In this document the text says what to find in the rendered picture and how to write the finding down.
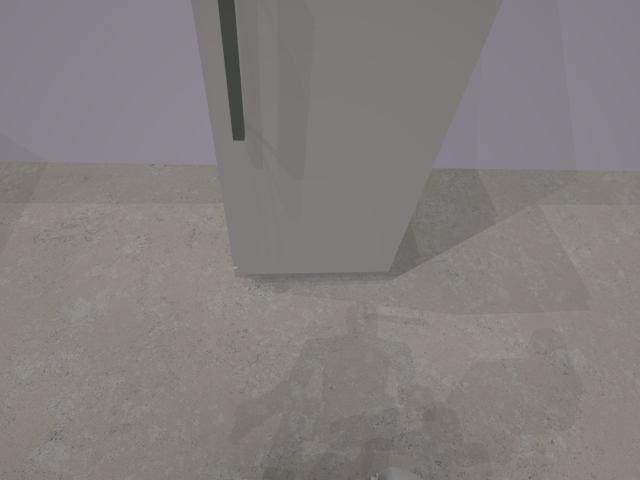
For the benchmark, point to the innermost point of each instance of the fridge door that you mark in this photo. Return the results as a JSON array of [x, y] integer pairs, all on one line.
[[346, 105]]

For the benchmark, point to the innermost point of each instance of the handle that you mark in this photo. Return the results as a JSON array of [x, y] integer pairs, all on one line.
[[231, 58]]

